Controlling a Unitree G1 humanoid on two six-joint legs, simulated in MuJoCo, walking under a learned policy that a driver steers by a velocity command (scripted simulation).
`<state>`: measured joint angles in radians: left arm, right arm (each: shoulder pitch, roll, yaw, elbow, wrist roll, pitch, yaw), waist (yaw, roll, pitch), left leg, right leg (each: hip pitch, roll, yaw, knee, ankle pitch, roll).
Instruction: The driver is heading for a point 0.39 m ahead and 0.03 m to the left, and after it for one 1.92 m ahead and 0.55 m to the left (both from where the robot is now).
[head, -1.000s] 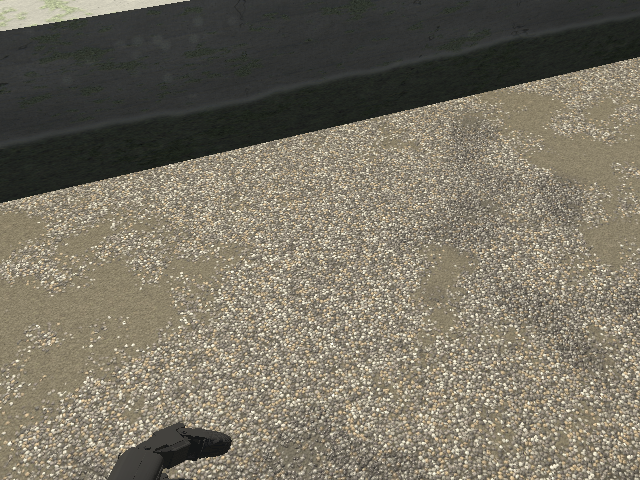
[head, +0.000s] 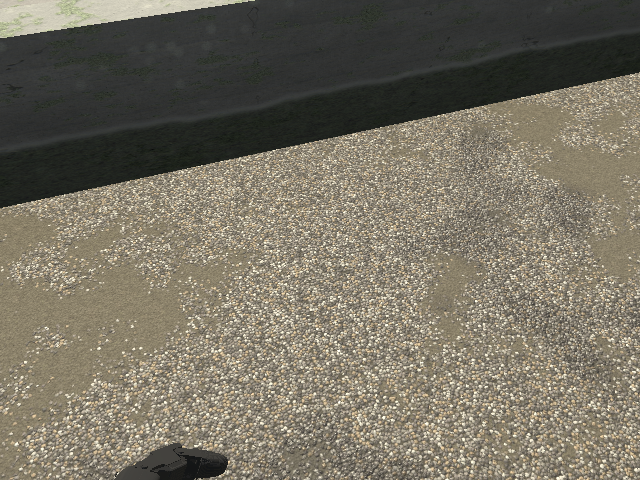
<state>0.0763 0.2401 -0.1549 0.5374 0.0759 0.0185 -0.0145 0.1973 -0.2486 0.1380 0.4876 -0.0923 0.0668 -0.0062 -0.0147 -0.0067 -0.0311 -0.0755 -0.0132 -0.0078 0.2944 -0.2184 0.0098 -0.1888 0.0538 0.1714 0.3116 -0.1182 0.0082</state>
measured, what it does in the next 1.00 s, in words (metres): stands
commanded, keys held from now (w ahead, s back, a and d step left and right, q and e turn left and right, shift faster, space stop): w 0.62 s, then no key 0.38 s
